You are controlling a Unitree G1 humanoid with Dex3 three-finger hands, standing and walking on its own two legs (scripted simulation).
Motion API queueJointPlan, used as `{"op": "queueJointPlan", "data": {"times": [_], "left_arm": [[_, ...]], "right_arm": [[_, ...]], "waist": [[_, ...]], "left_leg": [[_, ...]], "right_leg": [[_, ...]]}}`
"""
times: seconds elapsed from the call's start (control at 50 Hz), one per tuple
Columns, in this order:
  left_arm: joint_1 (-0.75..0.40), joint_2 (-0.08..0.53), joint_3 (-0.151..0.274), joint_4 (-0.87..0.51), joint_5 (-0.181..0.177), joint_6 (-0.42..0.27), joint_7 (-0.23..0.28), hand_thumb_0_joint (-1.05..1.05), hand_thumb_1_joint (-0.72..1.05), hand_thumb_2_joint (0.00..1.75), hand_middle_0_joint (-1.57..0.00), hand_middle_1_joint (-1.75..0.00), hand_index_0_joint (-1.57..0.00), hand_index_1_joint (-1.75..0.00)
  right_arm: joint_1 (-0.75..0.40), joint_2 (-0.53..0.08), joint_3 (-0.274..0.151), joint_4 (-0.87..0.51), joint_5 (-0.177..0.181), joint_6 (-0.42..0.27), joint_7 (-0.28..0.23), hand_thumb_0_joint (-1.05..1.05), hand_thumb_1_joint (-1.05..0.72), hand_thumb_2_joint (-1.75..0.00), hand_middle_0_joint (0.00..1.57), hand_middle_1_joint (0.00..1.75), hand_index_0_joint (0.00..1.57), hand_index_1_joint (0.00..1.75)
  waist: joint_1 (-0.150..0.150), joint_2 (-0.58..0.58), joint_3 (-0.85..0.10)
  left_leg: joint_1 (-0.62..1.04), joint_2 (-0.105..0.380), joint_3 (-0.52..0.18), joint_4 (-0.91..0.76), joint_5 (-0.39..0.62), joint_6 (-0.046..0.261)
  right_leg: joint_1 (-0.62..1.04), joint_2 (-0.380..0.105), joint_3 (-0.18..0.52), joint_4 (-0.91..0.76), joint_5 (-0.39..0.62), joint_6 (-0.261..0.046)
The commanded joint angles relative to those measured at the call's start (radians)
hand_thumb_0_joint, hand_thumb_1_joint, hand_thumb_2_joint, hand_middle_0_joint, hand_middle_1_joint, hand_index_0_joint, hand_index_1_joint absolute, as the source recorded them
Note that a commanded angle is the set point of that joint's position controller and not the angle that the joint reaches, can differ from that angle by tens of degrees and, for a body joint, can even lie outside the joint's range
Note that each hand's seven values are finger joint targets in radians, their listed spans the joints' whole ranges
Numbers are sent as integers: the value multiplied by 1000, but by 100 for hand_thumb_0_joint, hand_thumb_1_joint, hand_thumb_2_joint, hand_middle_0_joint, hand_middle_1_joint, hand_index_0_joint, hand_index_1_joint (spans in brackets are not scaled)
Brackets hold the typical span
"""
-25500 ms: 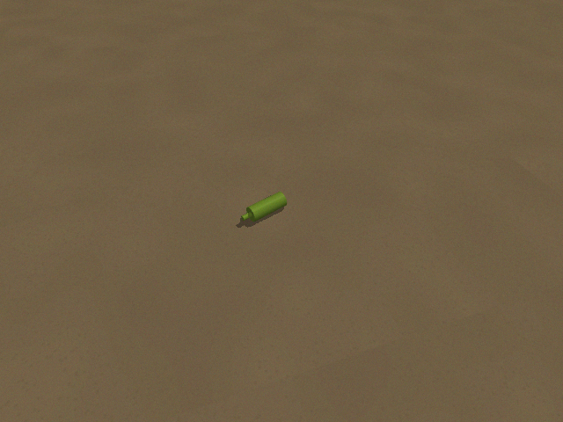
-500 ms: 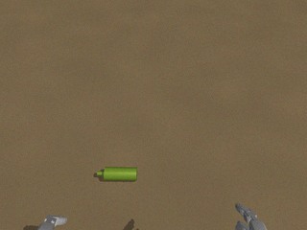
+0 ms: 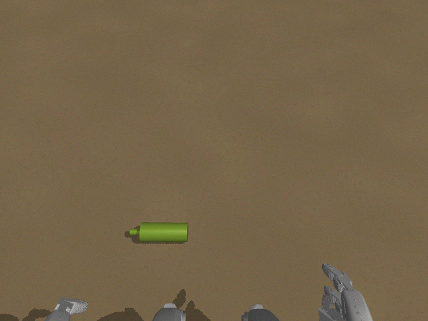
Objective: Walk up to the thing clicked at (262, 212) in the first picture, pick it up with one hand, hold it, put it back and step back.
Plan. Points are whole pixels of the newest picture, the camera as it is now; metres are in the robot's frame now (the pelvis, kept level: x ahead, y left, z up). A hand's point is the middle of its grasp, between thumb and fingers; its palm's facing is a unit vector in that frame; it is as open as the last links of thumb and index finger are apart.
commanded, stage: rise first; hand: left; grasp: from above
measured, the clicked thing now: (159, 232) +0.52 +0.20 -0.64
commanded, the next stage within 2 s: none
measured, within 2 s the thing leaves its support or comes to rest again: neither
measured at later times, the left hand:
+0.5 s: hand (117, 276) +0.29 +0.25 -0.31, palm faces -0.45 -0.37 -0.81, open 14.1 cm
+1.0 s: hand (136, 246) +0.40 +0.24 -0.43, palm faces -0.44 -0.01 -0.90, open 14.1 cm
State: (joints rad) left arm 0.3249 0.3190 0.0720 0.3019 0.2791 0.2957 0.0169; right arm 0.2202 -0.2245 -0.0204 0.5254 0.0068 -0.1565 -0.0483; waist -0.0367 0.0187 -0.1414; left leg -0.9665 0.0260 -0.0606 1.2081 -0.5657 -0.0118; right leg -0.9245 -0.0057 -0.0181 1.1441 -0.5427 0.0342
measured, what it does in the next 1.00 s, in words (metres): lowers itself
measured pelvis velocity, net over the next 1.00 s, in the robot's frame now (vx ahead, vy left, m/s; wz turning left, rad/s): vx -0.09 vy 0.00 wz -0.09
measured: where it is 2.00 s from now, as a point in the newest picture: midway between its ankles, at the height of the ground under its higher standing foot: outside the picture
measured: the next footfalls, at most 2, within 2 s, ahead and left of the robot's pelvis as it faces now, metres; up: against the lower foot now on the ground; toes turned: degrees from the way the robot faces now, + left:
none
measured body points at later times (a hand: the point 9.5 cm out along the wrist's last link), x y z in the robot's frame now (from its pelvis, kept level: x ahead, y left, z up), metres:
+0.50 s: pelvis -0.07 -0.01 -0.18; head +0.12 -0.01 +0.23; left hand +0.31 +0.27 -0.26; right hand +0.08 -0.29 -0.31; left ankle +0.00 +0.12 -0.64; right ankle +0.00 -0.15 -0.64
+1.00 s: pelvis -0.09 +0.00 -0.29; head +0.14 +0.04 +0.09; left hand +0.42 +0.24 -0.38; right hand -0.07 -0.28 -0.40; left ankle +0.00 +0.12 -0.64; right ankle +0.00 -0.14 -0.64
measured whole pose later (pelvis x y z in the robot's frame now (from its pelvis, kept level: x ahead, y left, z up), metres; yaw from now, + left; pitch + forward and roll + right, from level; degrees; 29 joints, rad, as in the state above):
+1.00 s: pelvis -0.09 +0.00 -0.29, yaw -5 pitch +35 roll -7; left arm -0.95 0.71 0.05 1.32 1.24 -0.21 0.26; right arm 0.19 -0.25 0.00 0.75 -0.07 -0.03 0.08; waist -0.22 0.00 -0.10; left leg -2.18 -0.01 -0.12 2.23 -0.67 -0.02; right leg -2.11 0.02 -0.03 2.15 -0.65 0.05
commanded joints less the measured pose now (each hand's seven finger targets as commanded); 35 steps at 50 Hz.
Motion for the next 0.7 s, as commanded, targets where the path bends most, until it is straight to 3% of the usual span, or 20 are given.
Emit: {"op": "queueJointPlan", "data": {"times": [0.0, 0.06, 0.08, 0.14, 0.18, 0.24, 0.32, 0.38, 0.42, 0.44, 0.48, 0.56, 0.58, 0.6, 0.64, 0.68], "left_arm": [[-152, 190, 67, -38, 68, -63, 25, 0, -61, 101, -7, -104, -6, -106], [-260, 213, 63, 62, 133, -134, 28, 0, -61, 100, -8, -104, -7, -106], [-307, 211, 50, 76, 151, -163, 32, 0, -61, 101, -8, -104, -6, -106], [-400, 208, 20, 110, 219, -245, 50, 0, -61, 101, -9, -105, -8, -106], [-466, 273, 50, 117, 267, -282, 69, 0, -61, 101, -10, -105, -8, -107], [-537, 331, 80, 190, 342, -300, 103, 0, -61, 101, -9, -108, -8, -109], [-695, 364, 80, 311, 433, -301, 133, 0, -60, 100, -8, -111, -8, -111], [-855, 384, 66, 408, 479, -316, 133, 0, -59, 99, -8, -111, -9, -110], [-968, 446, 73, 432, 514, -338, 132, 0, -57, 98, -9, -110, -10, -110], [-1000, 443, 58, 462, 529, -350, 127, 0, -56, 99, -9, -110, -9, -109], [-1077, 437, 31, 543, 565, -381, 121, 0, -54, 99, -9, -109, -9, -108], [-1254, 553, 40, 631, 649, -458, 124, 0, -49, 99, -8, -106, -9, -106], [-1276, 543, 32, 652, 665, -474, 131, 0, -50, 101, -7, -106, -8, -106], [-1312, 580, 43, 671, 695, -490, 142, 0, -50, 101, -7, -106, -7, -106], [-1378, 590, 36, 707, 742, -515, 164, 0, -51, 101, -5, -108, -7, -107], [-1420, 601, 38, 728, 786, -528, 190, 0, -52, 102, -5, -108, -6, -107]], "right_arm": [[-18, -158, -55, -120, -1, -73, -12, 0, -92, -91, 20, 30, 20, 30], [-29, -169, -60, -96, -4, -90, -6, 0, -94, -91, 20, 30, 20, 30], [-34, -176, -62, -88, -5, -97, 1, 0, -93, -91, 20, 30, 20, 30], [-43, -191, -69, -64, -5, -115, 15, 0, -93, -91, 20, 30, 20, 30], [-50, -207, -75, -41, -4, -115, 20, 0, -94, -91, 20, 30, 20, 30], [-41, -217, -78, -7, 3, -101, 27, 0, -94, -91, 20, 30, 20, 30], [-21, -229, -85, 41, 7, -77, 40, 0, -94, -91, 20, 30, 20, 30], [0, -225, -96, 63, 6, -61, 49, 0, -94, -91, 20, 30, 20, 30], [12, -224, -99, 75, 1, -52, 54, 0, -93, -91, 20, 30, 20, 30], [18, -225, -100, 78, -3, -47, 56, 0, -92, -91, 20, 30, 20, 30], [35, -224, -101, 102, -9, -41, 61, 0, -90, -90, 20, 30, 20, 30], [61, -225, -90, 124, -24, -21, 71, 0, -86, -89, 20, 30, 20, 30], [67, -222, -84, 128, -29, -16, 75, 0, -86, -89, 20, 30, 20, 30], [69, -228, -81, 130, -31, -12, 78, 0, -86, -89, 20, 30, 20, 30], [74, -232, -78, 141, -36, 2, 80, 0, -87, -89, 20, 30, 20, 30], [89, -240, -76, 148, -43, 18, 85, 0, -86, -89, 20, 30, 20, 30]], "waist": [[-43, 47, -167], [-39, 56, -204], [-49, 58, -229], [-41, 87, -335], [-24, 138, -413], [-14, 133, -482], [-11, 139, -540], [-35, 65, -546], [-37, 44, -607], [-46, 21, -625], [-62, -2, -619], [-81, -31, -607], [-85, -21, -605], [-80, -2, -601], [-87, 56, -593], [-89, 116, -606]], "left_leg": [[75, -9, 14, -100, 254, 16], [-19, -19, 28, -1, 188, 17], [-49, -21, 29, 30, 168, 17], [-89, -24, 17, 99, 137, 10], [-98, -18, 4, 141, 161, 0], [-171, -25, 12, 229, 219, 6], [-256, -29, 18, 326, 267, 10], [-414, -38, 40, 404, 153, 24], [-483, -42, 61, 461, 107, 31], [-510, -42, 63, 488, 77, 37], [-571, -43, 66, 533, 54, 38], [-727, -47, 75, 634, -22, 53], [-731, -47, 74, 641, -30, 51], [-747, -48, 72, 650, -54, 50], [-734, -46, 68, 655, -87, 41], [-695, -44, 57, 649, -91, 31]], "right_leg": [[-18, 21, -18, -48, 203, -51], [-135, 18, -11, 45, 147, -52], [-176, 18, -8, 81, 132, -52], [-276, 16, -7, 187, 107, -55], [-342, 13, -8, 264, 121, -60], [-393, 16, -10, 341, 172, -62], [-484, 15, -15, 419, 197, -66], [-506, 20, -14, 439, 134, -60], [-477, 21, -3, 456, 104, -54], [-489, 23, 0, 460, 76, -51], [-519, 23, -5, 490, 52, -50], [-559, 30, 11, 525, -42, -43], [-575, 30, 3, 540, -55, -45], [-613, 33, -2, 556, -92, -49], [-686, 38, -23, 597, -124, -58], [-749, 40, -51, 636, -116, -66]]}}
